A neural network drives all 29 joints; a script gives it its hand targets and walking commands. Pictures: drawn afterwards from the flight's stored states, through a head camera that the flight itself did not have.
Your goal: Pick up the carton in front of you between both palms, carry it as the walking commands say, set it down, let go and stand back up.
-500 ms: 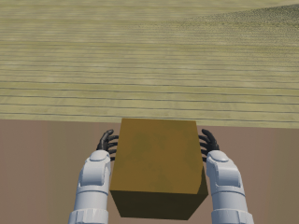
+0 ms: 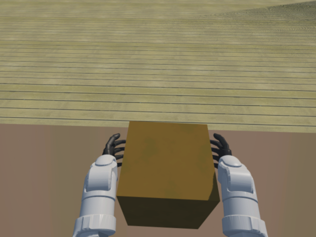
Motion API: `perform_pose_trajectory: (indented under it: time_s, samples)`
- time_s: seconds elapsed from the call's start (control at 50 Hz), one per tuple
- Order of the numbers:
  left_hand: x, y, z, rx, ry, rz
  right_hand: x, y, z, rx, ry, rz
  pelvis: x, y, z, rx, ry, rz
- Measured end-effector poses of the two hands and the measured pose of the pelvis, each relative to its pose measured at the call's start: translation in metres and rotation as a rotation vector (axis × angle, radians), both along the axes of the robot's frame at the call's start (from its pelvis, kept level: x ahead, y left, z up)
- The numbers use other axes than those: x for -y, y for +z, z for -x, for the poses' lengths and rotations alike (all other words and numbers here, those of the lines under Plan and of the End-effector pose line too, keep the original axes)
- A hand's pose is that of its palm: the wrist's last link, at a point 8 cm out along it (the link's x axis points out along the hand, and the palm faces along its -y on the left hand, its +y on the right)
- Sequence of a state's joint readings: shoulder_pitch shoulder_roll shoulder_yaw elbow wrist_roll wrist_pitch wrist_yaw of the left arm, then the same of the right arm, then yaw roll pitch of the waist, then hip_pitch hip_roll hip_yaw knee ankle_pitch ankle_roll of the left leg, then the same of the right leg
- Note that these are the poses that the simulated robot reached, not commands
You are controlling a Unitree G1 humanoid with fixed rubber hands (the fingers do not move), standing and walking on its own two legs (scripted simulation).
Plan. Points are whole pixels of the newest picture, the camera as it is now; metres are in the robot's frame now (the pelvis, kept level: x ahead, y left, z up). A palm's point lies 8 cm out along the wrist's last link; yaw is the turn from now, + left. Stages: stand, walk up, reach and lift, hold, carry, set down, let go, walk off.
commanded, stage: hold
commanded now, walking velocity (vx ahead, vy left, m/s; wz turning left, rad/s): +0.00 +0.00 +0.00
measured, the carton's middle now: (165, 177) +0.28 +0.00 -0.02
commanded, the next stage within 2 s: carry in 0.60 s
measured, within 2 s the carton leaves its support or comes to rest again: neither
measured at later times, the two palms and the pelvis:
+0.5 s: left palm (109, 161) +0.29 +0.15 +0.05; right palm (224, 161) +0.29 -0.15 +0.05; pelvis +0.01 +0.00 +0.00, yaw +0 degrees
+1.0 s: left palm (123, 127) +0.37 +0.12 +0.09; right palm (231, 131) +0.37 -0.18 +0.09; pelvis +0.09 -0.02 +0.01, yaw -2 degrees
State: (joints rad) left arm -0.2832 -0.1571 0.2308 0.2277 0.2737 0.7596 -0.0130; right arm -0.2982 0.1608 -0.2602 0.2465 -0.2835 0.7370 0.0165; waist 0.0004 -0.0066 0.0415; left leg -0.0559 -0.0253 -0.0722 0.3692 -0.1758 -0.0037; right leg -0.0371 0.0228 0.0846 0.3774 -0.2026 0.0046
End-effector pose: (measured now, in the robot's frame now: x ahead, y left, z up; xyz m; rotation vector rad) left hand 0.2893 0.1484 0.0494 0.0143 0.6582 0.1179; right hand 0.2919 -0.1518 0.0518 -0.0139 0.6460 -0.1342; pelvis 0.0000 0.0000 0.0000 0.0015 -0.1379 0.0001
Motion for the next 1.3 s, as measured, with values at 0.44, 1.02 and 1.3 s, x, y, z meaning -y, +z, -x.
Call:
perform_pose_trajectory:
  time_s: [0.44,1.02,1.3]
  samples:
    - [0.001,-0.002,0.001,-0.007,-0.006,-0.017,0.001,-0.001,-0.001,-0.007,0.017,0.014,0.003,0.001,-0.007,-0.006,0.004,0.000]
    - [0.026,0.040,-0.089,-0.009,0.010,0.023,0.025,0.037,-0.082,-0.007,-0.060,-0.066,0.015,0.005,-0.103,-0.239,-0.028,-0.034]
    - [0.009,0.031,-0.231,-0.093,-0.028,0.070,0.007,0.033,-0.204,-0.085,-0.133,-0.052,-0.013,0.001,-0.243,-0.236,-0.081,-0.006]
